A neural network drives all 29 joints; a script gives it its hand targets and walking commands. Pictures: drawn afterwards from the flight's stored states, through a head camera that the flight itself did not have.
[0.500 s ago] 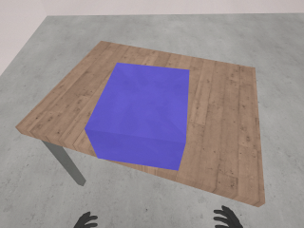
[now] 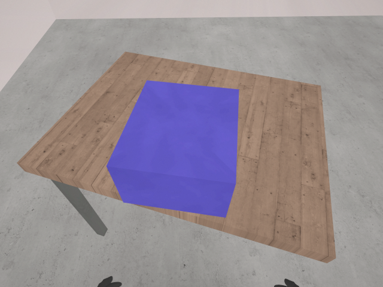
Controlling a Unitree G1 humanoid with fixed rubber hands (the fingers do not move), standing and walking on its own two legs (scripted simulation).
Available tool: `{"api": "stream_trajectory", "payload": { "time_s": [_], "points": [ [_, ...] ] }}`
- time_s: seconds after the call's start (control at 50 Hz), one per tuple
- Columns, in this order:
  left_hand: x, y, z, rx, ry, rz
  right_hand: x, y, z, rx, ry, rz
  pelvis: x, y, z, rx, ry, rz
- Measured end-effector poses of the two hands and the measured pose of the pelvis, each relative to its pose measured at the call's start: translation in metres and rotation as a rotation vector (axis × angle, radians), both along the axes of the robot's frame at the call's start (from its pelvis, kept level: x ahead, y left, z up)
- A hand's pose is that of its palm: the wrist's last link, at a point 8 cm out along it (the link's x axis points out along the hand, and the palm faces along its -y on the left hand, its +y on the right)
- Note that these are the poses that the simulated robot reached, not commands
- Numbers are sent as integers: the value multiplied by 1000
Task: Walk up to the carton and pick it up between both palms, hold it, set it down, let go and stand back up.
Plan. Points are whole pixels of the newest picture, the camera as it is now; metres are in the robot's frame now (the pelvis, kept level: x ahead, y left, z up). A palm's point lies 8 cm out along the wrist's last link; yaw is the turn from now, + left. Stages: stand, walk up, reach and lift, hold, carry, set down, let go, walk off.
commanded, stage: walk up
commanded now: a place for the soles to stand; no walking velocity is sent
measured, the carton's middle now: (183, 143) +0.48 +0.03 -0.02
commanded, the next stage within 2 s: none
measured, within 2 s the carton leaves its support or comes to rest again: neither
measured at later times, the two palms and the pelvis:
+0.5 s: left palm out of the picture +0.09 +0.36 -0.12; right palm out of the picture +0.04 -0.11 -0.09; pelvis -0.09 +0.12 -0.01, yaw -6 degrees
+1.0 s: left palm out of the picture -0.02 +0.31 -0.11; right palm out of the picture -0.13 -0.15 -0.11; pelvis -0.12 +0.10 +0.00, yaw -11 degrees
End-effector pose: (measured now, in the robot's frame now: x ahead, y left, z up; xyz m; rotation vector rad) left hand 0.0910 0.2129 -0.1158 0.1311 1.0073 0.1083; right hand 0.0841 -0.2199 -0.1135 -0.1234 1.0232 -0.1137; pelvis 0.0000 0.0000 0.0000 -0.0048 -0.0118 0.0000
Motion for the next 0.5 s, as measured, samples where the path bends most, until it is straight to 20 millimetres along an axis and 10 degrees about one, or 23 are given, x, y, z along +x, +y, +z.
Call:
{"api": "stream_trajectory", "payload": {
  "time_s": [0.16, 0.3, 0.5],
  "points": [
    [7, 42, 14, 146, -45, 16, 34, -4, 2, -68, -25, 30, -25, 26, -3, 25, 24, -46],
    [4, 107, 21, 206, -91, -22, 51, 48, 10, -35, -144, 39, -51, 70, -10, 15, 29, -60],
    [-3, 152, -2, 106, -96, -104, -46, 105, 27, -104, -133, -46, -86, 117, -12, -39, -13, -108]
  ]
}}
